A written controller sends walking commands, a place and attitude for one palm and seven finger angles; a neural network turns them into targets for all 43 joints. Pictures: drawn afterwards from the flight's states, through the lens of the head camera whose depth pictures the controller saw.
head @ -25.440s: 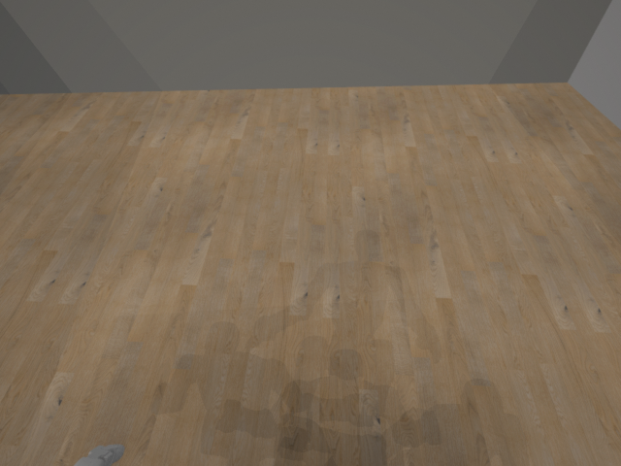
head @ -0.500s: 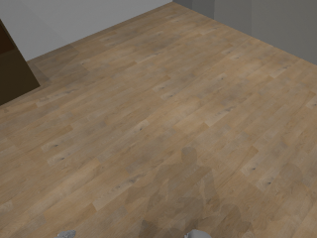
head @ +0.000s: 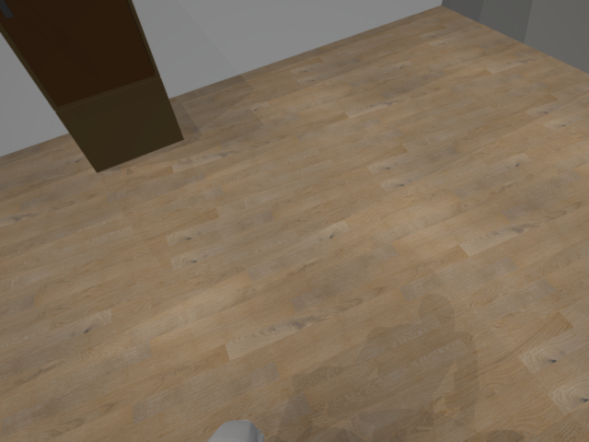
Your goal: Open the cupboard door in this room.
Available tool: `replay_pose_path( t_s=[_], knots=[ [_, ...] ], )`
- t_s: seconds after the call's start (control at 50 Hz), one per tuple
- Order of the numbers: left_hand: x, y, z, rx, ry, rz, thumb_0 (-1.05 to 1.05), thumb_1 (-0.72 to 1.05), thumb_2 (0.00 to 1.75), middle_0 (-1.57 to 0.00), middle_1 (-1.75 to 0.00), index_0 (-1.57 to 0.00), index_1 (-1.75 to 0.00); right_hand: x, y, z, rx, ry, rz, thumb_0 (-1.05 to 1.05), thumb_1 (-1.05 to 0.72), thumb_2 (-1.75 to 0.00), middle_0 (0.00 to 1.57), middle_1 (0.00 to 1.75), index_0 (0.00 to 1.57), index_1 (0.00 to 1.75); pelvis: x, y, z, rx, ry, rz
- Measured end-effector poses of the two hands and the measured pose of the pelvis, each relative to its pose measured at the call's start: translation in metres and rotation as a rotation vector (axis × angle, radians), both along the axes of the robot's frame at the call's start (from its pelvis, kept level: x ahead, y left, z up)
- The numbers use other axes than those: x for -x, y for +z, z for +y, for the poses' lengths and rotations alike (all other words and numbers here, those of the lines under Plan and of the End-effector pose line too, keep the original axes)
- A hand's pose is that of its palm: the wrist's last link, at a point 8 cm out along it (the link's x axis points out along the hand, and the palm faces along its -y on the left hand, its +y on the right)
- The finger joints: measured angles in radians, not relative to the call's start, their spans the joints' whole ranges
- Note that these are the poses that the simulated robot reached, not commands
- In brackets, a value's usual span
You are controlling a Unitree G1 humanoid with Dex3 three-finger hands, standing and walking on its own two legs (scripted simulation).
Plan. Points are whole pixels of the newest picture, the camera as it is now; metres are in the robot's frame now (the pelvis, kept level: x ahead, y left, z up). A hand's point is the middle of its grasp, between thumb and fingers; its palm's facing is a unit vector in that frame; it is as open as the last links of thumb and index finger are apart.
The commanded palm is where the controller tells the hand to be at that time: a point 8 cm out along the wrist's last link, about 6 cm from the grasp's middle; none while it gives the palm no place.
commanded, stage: turn or walk to find it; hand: left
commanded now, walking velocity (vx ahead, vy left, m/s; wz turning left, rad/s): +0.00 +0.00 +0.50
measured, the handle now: out of the picture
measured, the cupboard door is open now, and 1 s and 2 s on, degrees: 0 0 0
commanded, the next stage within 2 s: stand and wait in 1.40 s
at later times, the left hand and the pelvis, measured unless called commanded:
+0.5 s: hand out of the picture +0.06 +0.26 -0.15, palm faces +0.24 -0.94 -0.24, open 7.4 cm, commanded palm none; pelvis +0.03 +0.04 +0.00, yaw +14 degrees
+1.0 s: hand out of the picture +0.04 +0.15 -0.16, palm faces +0.53 -0.82 -0.22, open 7.3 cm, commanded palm none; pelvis +0.19 +0.04 +0.00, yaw +28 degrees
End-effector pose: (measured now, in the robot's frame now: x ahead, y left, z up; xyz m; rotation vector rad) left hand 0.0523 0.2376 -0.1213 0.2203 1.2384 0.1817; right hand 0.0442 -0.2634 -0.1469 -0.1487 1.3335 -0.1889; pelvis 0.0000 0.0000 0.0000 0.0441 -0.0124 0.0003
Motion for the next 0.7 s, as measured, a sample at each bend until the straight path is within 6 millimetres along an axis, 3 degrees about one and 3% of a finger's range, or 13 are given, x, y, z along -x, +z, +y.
replay_pose_path(
  t_s=[0.16, 0.24, 0.4, 0.56, 0.64, 0.7],
  knots=[
    [0.076, -0.033, 0.053, 0.020, 0.165, 0.110, 0.00, 0.90, 0.90, -0.20, -0.30, -0.20, -0.30, -0.075, 0.012, 0.043, 0.058, 0.183, -0.152, 0.01, -0.91, -0.90, 0.20, 0.30, 0.20, 0.30, 0.007, -0.017, 0.032, 0.033, 0.090, 0.001],
    [0.090, -0.033, 0.072, 0.021, 0.209, 0.143, 0.01, 0.90, 0.90, -0.20, -0.30, -0.20, -0.30, -0.089, 0.025, 0.065, 0.064, 0.242, -0.209, 0.01, -0.91, -0.90, 0.20, 0.30, 0.20, 0.30, 0.009, -0.012, 0.041, 0.045, 0.115, -0.010],
    [0.052, -0.010, 0.080, 0.031, 0.219, 0.005, 0.01, 0.91, 0.90, -0.20, -0.30, -0.20, -0.30, -0.075, 0.028, 0.082, 0.019, 0.265, -0.151, 0.01, -0.90, -0.90, 0.21, 0.30, 0.21, 0.30, -0.009, 0.003, 0.046, 0.055, 0.191, 0.000],
    [-0.025, 0.006, 0.059, 0.009, 0.200, -0.118, 0.01, 0.91, 0.90, -0.20, -0.30, -0.20, -0.30, -0.056, 0.006, 0.059, -0.026, 0.232, 0.008, 0.01, -0.90, -0.90, 0.21, 0.30, 0.21, 0.30, -0.045, 0.001, 0.026, 0.034, 0.263, 0.017],
    [-0.059, 0.005, 0.042, -0.022, 0.206, -0.200, 0.00, 0.90, 0.90, -0.20, -0.30, -0.20, -0.30, -0.067, -0.016, 0.036, -0.032, 0.249, 0.090, 0.01, -0.90, -0.90, 0.21, 0.30, 0.21, 0.30, -0.071, -0.014, 0.008, 0.028, 0.310, 0.017],
    [-0.056, 0.007, 0.025, -0.022, 0.268, -0.196, 0.00, 0.90, 0.90, -0.20, -0.30, -0.20, -0.30, -0.097, -0.016, 0.026, -0.027, 0.294, 0.111, 0.01, -0.90, -0.90, 0.21, 0.30, 0.21, 0.30, -0.089, -0.010, 0.003, 0.023, 0.350, 0.004]
  ],
)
